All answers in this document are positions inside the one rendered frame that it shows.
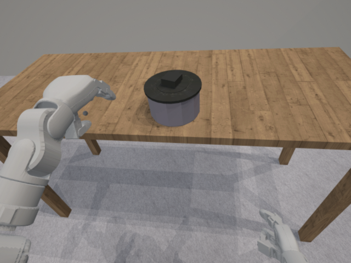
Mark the robot right forearm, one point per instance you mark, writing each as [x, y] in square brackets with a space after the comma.
[293, 256]

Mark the lid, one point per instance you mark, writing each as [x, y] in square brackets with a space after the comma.
[188, 88]

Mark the left robot upper arm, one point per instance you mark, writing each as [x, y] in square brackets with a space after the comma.
[14, 248]

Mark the robot right hand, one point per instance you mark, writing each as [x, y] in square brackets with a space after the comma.
[273, 244]

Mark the knob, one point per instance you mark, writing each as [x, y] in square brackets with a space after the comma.
[171, 79]

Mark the table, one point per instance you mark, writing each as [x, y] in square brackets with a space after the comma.
[283, 97]

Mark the pot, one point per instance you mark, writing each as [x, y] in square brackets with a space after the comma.
[174, 115]

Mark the robot left forearm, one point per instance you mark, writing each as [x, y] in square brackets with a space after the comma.
[32, 158]

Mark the robot left hand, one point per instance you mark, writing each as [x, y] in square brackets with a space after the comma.
[76, 91]

